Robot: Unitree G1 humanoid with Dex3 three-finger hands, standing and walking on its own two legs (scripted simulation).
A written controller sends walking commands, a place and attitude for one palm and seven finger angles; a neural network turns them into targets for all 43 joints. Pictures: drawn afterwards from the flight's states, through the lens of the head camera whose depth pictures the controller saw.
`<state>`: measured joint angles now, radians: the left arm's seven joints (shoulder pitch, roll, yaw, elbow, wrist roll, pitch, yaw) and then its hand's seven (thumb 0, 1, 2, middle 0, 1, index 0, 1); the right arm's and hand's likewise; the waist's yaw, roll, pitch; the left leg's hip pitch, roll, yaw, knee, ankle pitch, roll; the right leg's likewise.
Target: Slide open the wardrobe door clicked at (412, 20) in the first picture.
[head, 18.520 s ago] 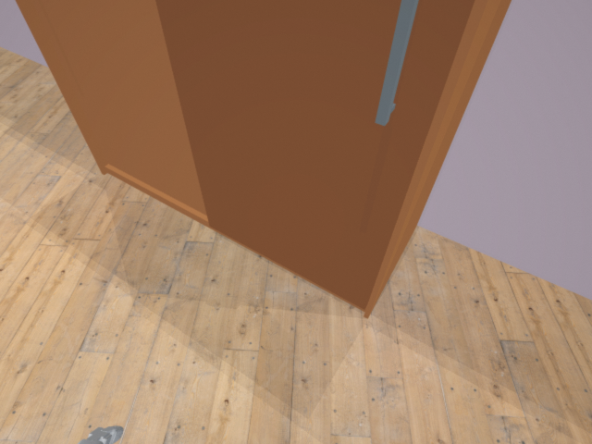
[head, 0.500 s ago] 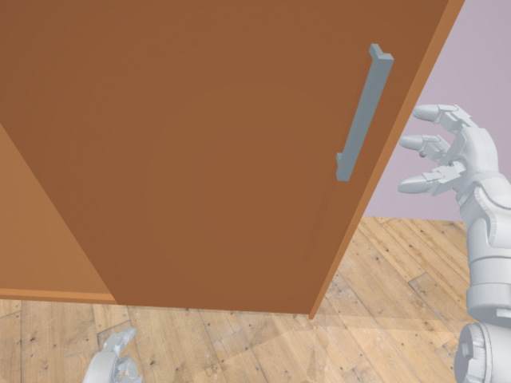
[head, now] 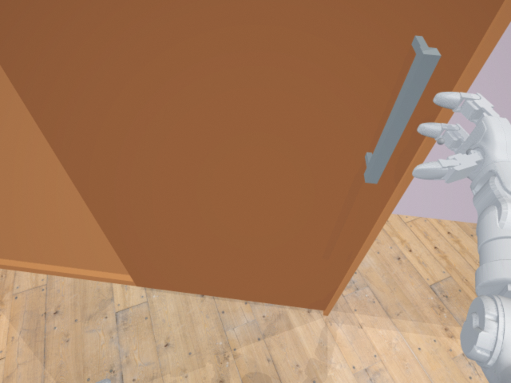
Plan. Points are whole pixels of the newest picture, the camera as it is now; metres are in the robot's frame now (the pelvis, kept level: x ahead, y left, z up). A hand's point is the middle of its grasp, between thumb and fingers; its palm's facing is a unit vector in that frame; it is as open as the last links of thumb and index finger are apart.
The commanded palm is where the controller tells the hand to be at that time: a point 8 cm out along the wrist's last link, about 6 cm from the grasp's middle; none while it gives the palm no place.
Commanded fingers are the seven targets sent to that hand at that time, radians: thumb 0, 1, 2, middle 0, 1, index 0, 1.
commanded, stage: move the hooked fingers beside the handle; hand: right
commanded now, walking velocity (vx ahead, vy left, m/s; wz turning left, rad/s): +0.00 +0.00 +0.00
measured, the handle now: (392, 118) +0.49 -0.14 +0.19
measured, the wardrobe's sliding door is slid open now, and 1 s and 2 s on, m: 0.00 0.00 0.00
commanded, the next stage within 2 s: feel for the door with the fingertips in 0.54 s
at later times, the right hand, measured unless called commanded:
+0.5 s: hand (452, 147) +0.43 -0.22 +0.19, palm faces +0.03 +1.00 -0.01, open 14.0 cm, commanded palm +0.41 -0.26 +0.20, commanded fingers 0.00 0.50 -0.30 0.30 1.20 0.30 1.20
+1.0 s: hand (422, 141) +0.43 -0.18 +0.19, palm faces +0.00 +1.00 +0.01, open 14.0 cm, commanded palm +0.41 -0.23 +0.20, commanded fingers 0.00 0.50 -0.30 0.30 1.20 0.30 1.20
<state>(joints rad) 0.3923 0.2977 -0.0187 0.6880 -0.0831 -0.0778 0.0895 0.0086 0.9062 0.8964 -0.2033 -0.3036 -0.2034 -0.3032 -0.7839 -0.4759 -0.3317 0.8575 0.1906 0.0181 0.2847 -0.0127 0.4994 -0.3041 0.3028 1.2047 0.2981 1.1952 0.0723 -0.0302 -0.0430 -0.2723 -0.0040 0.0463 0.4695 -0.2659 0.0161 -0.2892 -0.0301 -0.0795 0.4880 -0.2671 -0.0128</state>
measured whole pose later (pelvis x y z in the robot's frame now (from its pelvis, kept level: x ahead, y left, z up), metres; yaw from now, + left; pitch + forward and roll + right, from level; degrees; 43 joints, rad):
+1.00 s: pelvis +0.00 -0.01 +0.00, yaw +0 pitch +3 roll +0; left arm 0.33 0.26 -0.03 0.67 -0.07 -0.07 0.07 0.01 0.91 0.90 -0.20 -0.30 -0.20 -0.30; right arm -0.74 -0.34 -0.25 0.68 0.18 0.09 0.17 -0.01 0.50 -0.30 0.30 1.20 0.30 1.20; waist 0.05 -0.03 -0.05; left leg -0.24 0.01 0.04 0.46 -0.26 0.00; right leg -0.26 -0.02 -0.08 0.48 -0.27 -0.02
